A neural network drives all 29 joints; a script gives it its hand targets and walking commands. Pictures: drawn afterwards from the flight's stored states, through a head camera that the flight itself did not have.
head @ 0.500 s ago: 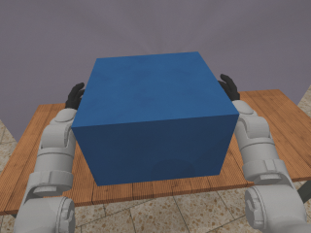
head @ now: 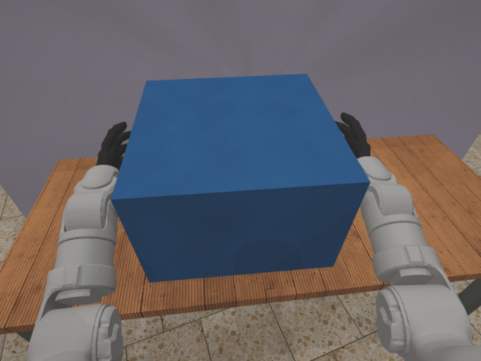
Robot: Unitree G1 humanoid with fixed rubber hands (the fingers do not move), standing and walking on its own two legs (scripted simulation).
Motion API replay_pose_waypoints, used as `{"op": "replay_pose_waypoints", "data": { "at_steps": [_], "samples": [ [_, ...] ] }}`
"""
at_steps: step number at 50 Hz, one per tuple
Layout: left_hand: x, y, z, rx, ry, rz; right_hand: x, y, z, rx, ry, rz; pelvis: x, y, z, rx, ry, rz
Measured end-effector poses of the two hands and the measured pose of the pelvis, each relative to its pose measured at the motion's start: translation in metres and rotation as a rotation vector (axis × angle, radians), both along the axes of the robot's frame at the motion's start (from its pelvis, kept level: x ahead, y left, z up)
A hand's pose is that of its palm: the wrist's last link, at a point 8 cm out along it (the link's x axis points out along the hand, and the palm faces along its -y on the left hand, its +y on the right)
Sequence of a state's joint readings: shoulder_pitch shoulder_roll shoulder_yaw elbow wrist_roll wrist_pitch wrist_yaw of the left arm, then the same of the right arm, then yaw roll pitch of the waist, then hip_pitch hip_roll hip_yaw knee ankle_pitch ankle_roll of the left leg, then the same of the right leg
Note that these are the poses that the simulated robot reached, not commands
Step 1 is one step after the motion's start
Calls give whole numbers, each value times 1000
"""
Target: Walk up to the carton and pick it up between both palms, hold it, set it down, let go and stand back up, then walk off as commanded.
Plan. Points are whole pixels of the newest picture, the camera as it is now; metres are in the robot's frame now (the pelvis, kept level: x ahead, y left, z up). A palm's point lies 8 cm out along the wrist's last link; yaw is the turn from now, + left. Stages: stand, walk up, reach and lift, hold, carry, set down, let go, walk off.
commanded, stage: set down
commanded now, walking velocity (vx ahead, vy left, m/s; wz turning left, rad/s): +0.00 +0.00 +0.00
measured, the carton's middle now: (235, 168) +0.41 +0.00 +0.14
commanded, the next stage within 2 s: none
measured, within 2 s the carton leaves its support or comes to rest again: neither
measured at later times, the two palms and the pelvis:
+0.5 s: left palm (112, 189) +0.38 +0.22 +0.12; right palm (334, 163) +0.42 -0.18 +0.14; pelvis +0.03 +0.00 +0.00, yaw +0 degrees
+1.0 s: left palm (114, 191) +0.38 +0.22 +0.12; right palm (330, 170) +0.43 -0.18 +0.11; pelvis +0.03 +0.00 +0.00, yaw +0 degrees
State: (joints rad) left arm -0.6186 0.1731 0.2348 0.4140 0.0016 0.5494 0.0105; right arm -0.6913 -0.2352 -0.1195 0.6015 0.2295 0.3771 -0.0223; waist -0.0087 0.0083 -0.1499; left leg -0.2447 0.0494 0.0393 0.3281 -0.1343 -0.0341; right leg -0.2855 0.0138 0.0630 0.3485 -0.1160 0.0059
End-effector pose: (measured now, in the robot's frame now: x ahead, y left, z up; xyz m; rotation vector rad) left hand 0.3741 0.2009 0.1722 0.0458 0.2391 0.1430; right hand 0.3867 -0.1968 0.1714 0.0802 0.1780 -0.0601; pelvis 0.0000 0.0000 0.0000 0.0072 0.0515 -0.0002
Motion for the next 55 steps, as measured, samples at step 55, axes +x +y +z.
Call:
{"op": "replay_pose_waypoints", "data": {
  "at_steps": [55],
  "samples": [
    [9, 18, -59, 0, 36, 119, 44, 21, -63, -14, 24, 115, 31, 1, 1, -1, 42, 1]
  ]
}}
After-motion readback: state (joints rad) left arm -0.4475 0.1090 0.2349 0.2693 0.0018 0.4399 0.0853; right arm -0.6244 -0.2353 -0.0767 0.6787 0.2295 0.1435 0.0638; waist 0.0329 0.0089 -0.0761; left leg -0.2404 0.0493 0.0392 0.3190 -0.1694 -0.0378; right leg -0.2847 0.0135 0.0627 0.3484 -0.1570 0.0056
